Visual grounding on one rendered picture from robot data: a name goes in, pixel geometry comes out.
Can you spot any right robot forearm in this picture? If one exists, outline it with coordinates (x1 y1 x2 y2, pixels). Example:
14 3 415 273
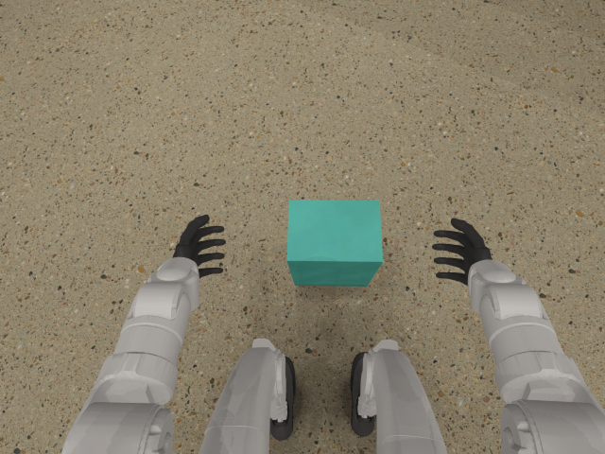
468 259 605 415

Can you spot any right robot hand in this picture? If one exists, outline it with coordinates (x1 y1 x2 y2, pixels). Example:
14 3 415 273
432 218 493 287

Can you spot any left robot forearm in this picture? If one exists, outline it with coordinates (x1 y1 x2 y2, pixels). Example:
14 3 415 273
61 257 199 454

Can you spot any robot shin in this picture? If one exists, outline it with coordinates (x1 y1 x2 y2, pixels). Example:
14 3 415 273
241 339 287 420
357 340 399 417

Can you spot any robot left upper arm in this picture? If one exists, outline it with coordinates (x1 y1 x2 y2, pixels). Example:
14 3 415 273
65 402 174 454

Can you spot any carton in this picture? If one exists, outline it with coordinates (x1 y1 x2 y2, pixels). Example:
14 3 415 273
286 201 383 287

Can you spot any right robot shin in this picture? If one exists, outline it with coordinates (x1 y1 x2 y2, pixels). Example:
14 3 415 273
357 340 399 417

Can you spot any left robot shin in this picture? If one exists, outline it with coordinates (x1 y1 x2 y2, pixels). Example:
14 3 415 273
241 339 287 420

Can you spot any left robot hand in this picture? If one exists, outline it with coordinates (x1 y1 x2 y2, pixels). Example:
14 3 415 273
172 215 226 278

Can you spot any robot right upper arm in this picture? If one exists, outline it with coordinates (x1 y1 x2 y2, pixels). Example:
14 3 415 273
500 399 605 454

